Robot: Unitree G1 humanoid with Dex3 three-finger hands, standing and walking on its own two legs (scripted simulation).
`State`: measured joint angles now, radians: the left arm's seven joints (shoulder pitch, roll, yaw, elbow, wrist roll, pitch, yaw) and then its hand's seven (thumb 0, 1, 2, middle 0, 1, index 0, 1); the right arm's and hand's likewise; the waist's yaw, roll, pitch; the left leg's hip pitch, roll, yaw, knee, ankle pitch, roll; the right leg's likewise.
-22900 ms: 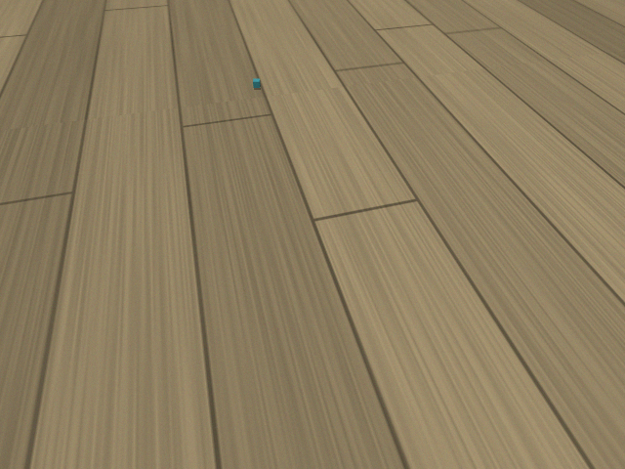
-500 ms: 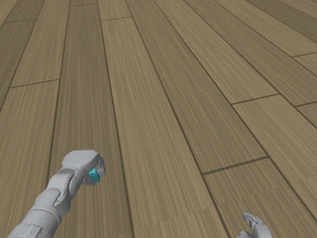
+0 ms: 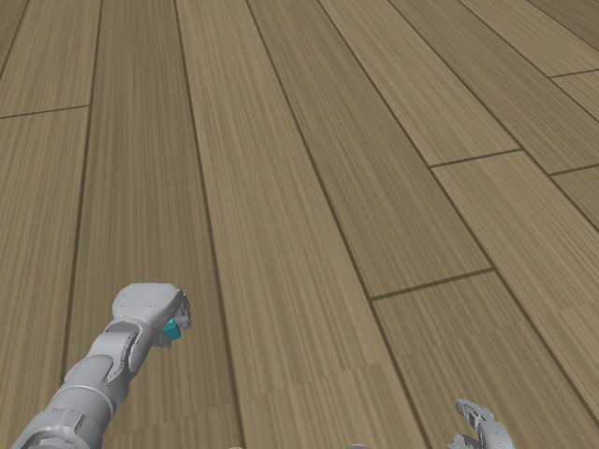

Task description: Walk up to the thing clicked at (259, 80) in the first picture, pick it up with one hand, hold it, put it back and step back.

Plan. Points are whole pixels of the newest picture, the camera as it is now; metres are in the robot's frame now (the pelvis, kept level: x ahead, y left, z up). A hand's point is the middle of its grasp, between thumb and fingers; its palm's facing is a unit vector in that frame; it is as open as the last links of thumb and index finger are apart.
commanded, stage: crouch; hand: left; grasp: from above
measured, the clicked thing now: (163, 325) +0.32 +0.22 -0.12
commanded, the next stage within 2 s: lower in 1.74 s
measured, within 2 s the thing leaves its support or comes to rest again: neither
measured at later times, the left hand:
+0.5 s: hand (188, 340) +0.36 +0.24 -0.33, palm faces -0.44 +0.04 -0.90, open 5.2 cm
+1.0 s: hand (202, 352) +0.39 +0.25 -0.50, palm faces -0.45 +0.00 -0.89, open 5.0 cm
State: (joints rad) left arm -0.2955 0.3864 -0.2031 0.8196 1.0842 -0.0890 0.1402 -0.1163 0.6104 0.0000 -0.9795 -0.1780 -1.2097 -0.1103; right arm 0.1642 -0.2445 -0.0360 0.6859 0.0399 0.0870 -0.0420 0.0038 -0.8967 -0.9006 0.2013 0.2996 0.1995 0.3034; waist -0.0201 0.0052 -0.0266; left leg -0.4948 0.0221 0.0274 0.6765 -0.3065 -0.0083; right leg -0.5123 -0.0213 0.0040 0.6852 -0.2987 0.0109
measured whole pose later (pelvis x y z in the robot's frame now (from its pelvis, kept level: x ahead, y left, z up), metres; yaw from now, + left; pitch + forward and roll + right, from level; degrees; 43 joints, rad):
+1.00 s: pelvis -0.06 +0.01 -0.34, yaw -2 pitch +38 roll -5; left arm -0.88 0.57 0.02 1.32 1.23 -0.13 0.39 -0.10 0.61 0.00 -0.98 -0.15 -1.20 -0.07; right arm 0.13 -0.25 -0.03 0.74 -0.11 -0.06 0.08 0.00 -0.90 -0.90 0.20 0.30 0.20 0.30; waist -0.20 0.01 -0.14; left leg -2.10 0.01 -0.07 2.13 -0.68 0.00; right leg -2.07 -0.02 -0.04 2.07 -0.66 0.02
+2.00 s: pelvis -0.07 +0.01 -0.42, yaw -5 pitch +34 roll -7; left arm -1.01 0.73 0.06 1.56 1.29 -0.21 0.42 -0.11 0.60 0.00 -1.01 -0.12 -1.23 -0.06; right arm 0.15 -0.27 0.07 0.75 -0.16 -0.07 0.14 0.00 -0.91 -0.90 0.20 0.30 0.20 0.30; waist -0.27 -0.02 -0.04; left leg -2.32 0.01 -0.12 2.42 -0.71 0.00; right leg -2.27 -0.01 -0.07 2.33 -0.67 0.03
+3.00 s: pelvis -0.06 +0.01 -0.46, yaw -10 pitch +31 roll -12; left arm -1.03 0.89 0.12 1.72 1.34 -0.23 0.62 -0.05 0.59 0.07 -0.92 -0.22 -1.14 -0.19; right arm 0.10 -0.31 0.20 0.72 -0.27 -0.19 0.24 0.00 -0.90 -0.89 0.20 0.30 0.20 0.30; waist -0.35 -0.10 0.09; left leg -2.37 0.01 -0.20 2.57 -0.76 0.00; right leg -2.29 0.02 -0.13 2.41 -0.68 0.05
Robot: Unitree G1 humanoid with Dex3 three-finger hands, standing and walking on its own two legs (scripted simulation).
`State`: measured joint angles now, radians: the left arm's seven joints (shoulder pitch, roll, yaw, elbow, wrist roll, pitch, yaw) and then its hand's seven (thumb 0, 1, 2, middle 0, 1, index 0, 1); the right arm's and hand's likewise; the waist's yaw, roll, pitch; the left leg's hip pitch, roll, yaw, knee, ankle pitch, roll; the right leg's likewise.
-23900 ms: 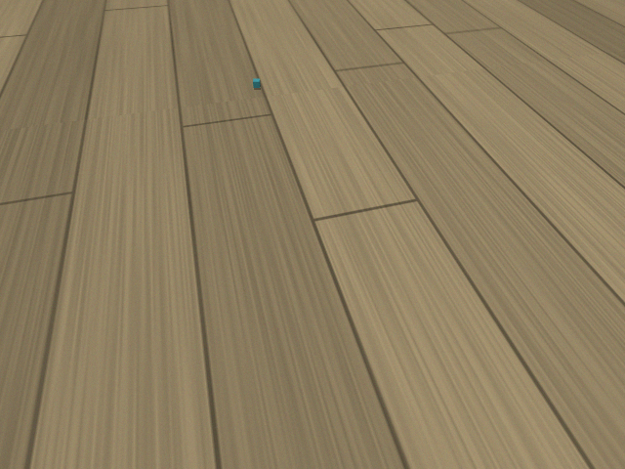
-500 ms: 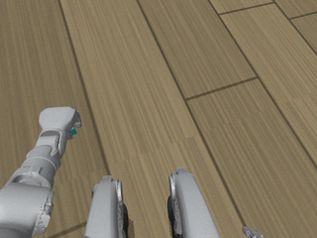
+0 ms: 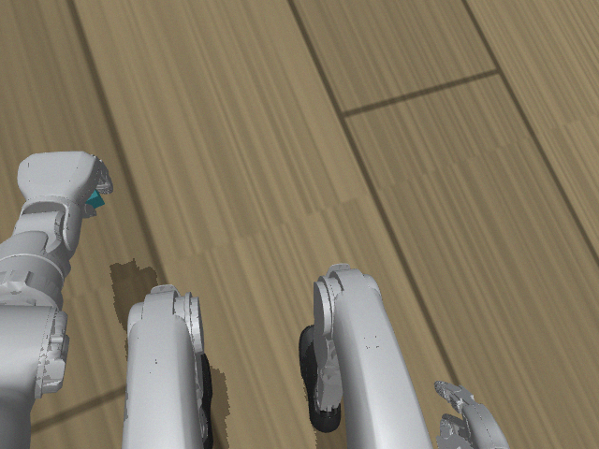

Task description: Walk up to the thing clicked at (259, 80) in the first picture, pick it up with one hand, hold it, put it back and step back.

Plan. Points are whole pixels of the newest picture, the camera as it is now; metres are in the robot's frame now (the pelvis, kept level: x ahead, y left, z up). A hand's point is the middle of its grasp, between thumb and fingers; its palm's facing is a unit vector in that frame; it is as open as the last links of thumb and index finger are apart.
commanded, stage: crouch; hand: left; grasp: from above
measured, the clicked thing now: (82, 194) +0.47 +0.26 -0.20
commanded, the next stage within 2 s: lower in 0.74 s
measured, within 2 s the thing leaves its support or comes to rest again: rests again in 1.78 s
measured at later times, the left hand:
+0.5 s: hand (93, 209) +0.46 +0.25 -0.23, palm faces -0.47 -0.02 -0.88, open 5.1 cm
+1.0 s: hand (97, 211) +0.46 +0.26 -0.27, palm faces -0.50 -0.03 -0.87, open 5.0 cm
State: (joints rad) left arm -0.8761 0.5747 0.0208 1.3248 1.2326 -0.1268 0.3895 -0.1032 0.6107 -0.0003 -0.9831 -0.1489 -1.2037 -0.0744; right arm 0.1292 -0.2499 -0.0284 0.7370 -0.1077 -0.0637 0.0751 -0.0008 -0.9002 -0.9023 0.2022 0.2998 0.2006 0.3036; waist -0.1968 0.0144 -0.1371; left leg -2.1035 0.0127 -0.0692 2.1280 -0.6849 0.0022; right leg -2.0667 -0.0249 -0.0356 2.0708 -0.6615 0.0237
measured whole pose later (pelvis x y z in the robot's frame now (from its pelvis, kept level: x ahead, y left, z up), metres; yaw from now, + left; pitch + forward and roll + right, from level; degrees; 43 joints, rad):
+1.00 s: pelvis +0.00 +0.00 -0.09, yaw -3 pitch +34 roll -7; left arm -1.01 0.73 0.06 1.56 1.29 -0.21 0.42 -0.11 0.60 0.00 -1.01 -0.12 -1.23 -0.06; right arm 0.15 -0.27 0.07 0.75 -0.16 -0.07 0.14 0.00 -0.91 -0.90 0.20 0.30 0.20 0.30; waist -0.27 -0.02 -0.04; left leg -2.32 0.01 -0.12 2.42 -0.71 0.00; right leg -2.27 -0.01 -0.07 2.33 -0.67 0.03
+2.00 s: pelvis +0.00 +0.01 -0.12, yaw -8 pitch +31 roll -12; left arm -1.03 0.89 0.12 1.72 1.34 -0.23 0.62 -0.05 0.59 0.07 -0.92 -0.22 -1.14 -0.19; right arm 0.10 -0.31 0.20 0.72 -0.27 -0.19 0.24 0.00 -0.90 -0.89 0.20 0.30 0.20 0.30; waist -0.35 -0.10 0.09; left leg -2.37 0.01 -0.20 2.57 -0.76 0.00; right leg -2.29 0.02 -0.13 2.41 -0.68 0.05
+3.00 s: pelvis +0.00 +0.01 -0.12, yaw -9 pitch +29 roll -13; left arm -1.05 0.95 0.13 1.77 1.30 -0.21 0.63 0.00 -0.17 0.70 -0.40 -0.65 -0.40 -0.64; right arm 0.07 -0.34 0.25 0.68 -0.28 -0.24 0.29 0.00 -0.90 -0.90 0.20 0.30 0.20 0.30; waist -0.38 -0.11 0.13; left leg -2.35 0.01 -0.23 2.57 -0.75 0.00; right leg -2.26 0.03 -0.15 2.39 -0.66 0.06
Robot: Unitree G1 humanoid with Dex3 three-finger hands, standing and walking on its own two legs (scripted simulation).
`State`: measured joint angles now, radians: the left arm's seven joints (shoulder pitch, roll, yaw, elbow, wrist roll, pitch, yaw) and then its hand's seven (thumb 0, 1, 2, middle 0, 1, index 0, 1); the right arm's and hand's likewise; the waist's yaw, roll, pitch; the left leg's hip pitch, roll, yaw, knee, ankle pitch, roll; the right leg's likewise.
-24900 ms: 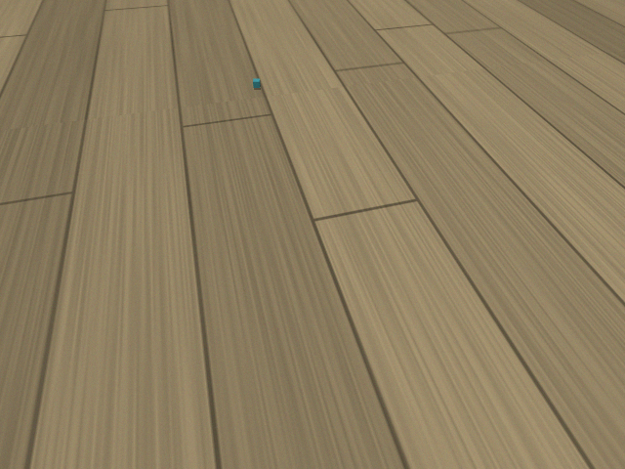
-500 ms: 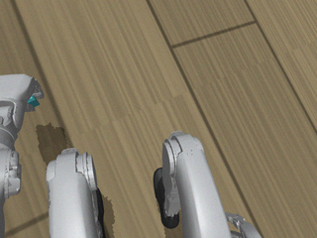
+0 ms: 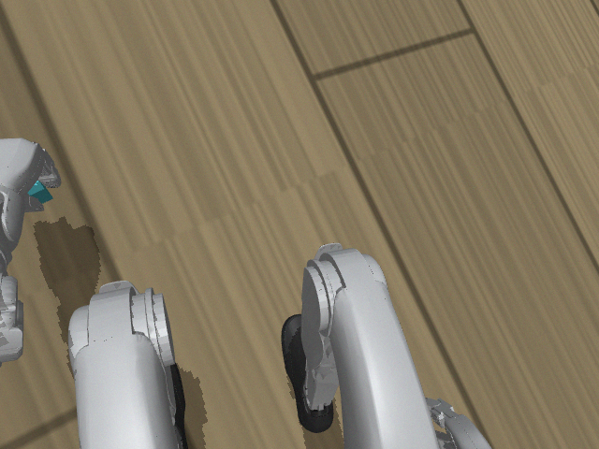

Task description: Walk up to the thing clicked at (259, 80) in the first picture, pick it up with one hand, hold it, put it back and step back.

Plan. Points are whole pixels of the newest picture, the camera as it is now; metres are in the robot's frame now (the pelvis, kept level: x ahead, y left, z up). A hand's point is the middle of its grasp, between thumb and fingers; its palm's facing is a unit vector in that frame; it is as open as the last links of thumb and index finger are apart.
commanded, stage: lower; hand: left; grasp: from above
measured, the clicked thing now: (26, 189) +0.47 +0.29 -0.22
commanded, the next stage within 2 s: rest in 0.16 s
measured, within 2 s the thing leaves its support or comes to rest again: rests again in 0.78 s
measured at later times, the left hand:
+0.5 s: hand (41, 198) +0.46 +0.28 -0.24, palm faces -0.49 -0.07 -0.87, open 5.5 cm
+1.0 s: hand (51, 201) +0.46 +0.27 -0.27, palm faces -0.47 -0.09 -0.88, open 5.3 cm
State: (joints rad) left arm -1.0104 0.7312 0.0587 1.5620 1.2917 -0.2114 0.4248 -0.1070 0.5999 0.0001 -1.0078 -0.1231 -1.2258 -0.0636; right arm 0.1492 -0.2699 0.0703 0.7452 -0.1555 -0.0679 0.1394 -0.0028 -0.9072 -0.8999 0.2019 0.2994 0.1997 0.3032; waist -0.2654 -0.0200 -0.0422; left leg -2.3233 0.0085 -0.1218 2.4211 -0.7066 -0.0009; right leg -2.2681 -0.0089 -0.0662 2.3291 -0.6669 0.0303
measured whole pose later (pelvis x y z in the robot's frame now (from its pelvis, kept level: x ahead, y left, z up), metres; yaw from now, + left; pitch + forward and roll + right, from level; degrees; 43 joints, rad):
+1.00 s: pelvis +0.01 +0.01 -0.03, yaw -5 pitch +31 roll -12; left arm -1.03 0.89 0.12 1.72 1.34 -0.23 0.62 -0.05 0.59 0.07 -0.92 -0.22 -1.14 -0.19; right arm 0.10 -0.31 0.20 0.72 -0.27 -0.19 0.24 0.00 -0.90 -0.89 0.20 0.30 0.20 0.30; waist -0.35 -0.10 0.09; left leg -2.37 0.01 -0.20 2.57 -0.76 0.00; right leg -2.29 0.02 -0.13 2.41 -0.68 0.05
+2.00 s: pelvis +0.00 +0.01 -0.03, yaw -6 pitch +29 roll -13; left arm -1.05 0.95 0.13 1.77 1.30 -0.21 0.63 0.00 -0.17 0.70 -0.40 -0.65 -0.40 -0.64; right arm 0.07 -0.34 0.25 0.68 -0.28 -0.24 0.29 0.00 -0.90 -0.90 0.20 0.30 0.20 0.30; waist -0.38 -0.11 0.13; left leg -2.35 0.01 -0.23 2.57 -0.75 0.00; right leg -2.26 0.03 -0.15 2.39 -0.66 0.06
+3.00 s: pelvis -0.01 +0.00 +0.04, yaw +1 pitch +33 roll -7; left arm -0.93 0.69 -0.04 1.30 1.09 -0.15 0.13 0.00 -0.55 1.04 -0.10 -1.03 -0.09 -1.04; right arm 0.13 -0.33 0.07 0.67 -0.10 -0.03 0.17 0.00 -0.92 -0.91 0.20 0.30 0.20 0.30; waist -0.19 0.03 -0.05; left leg -2.20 0.01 -0.11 2.30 -0.67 0.00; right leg -2.15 -0.01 -0.06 2.21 -0.63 0.03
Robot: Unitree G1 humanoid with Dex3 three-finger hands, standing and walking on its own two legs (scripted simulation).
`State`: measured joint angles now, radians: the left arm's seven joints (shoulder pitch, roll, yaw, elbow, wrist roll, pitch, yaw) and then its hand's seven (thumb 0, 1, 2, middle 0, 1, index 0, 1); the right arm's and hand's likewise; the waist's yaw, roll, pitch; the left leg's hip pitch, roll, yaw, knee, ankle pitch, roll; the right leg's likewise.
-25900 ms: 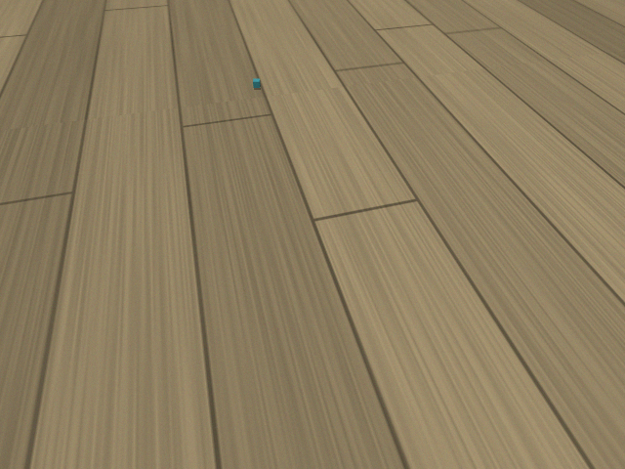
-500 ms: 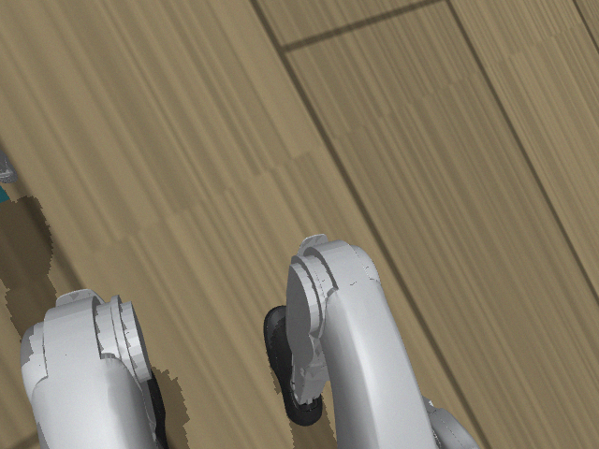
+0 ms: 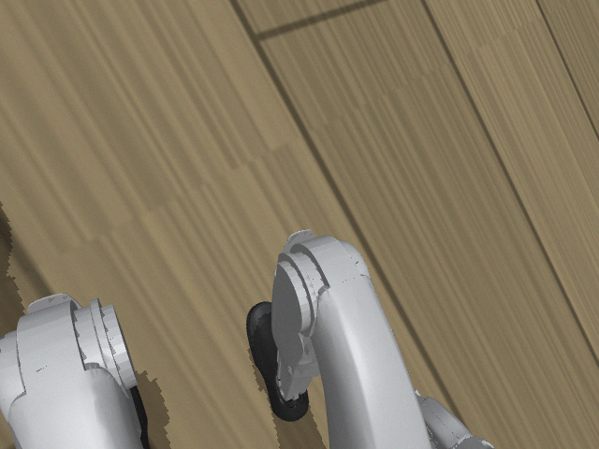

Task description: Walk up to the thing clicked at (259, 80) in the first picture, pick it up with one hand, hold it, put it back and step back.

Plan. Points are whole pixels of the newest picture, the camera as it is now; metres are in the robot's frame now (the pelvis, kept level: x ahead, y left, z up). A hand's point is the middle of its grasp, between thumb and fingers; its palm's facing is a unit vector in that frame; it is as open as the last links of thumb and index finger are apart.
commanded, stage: rest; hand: left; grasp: from above
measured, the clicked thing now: out of the picture +0.46 +0.31 -0.28
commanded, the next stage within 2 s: open in 0.26 s
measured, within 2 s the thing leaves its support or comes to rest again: neither
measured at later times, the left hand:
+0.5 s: hand out of the picture +0.43 +0.30 -0.24, palm faces -0.46 -0.14 -0.87, open 6.0 cm
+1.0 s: hand out of the picture +0.44 +0.30 -0.24, palm faces -0.46 -0.14 -0.87, open 12.1 cm
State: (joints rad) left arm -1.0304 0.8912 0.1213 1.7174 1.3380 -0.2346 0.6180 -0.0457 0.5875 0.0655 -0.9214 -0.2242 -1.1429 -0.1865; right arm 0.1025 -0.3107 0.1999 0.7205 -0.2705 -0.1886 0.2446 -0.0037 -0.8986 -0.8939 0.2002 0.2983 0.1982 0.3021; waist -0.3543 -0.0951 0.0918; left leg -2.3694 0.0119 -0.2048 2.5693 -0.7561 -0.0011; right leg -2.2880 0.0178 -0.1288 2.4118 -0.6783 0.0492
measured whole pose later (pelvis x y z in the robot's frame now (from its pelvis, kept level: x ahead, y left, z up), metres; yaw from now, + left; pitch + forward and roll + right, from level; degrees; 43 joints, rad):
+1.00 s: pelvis -0.01 +0.00 +0.00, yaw -1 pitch +29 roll -13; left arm -1.05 0.95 0.13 1.77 1.30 -0.21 0.63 0.00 -0.17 0.70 -0.40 -0.65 -0.40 -0.64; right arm 0.07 -0.34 0.25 0.68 -0.28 -0.24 0.29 0.00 -0.90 -0.90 0.20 0.30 0.20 0.30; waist -0.38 -0.11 0.13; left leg -2.35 0.01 -0.23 2.57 -0.75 0.00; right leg -2.26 0.03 -0.15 2.39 -0.66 0.06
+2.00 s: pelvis -0.02 -0.01 +0.07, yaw +6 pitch +33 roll -7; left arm -0.93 0.69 -0.04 1.30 1.09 -0.15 0.13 0.00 -0.55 1.04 -0.10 -1.03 -0.09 -1.04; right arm 0.13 -0.33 0.07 0.67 -0.10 -0.03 0.17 0.00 -0.92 -0.91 0.20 0.30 0.20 0.30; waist -0.19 0.03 -0.05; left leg -2.20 0.01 -0.11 2.30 -0.67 0.00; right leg -2.15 -0.01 -0.06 2.21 -0.63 0.03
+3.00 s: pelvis -0.01 +0.00 +0.20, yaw +9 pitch +31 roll -5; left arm -0.23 0.44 0.00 0.47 0.48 0.10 0.05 0.01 0.82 0.89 -0.21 -0.32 -0.22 -0.32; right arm 0.10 -0.30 -0.03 0.60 0.02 -0.02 0.03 0.00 -0.90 -0.90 0.20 0.30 0.20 0.30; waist -0.07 0.02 -0.20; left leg -1.79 0.01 -0.08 1.89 -0.65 0.00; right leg -1.74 -0.02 -0.05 1.82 -0.62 0.03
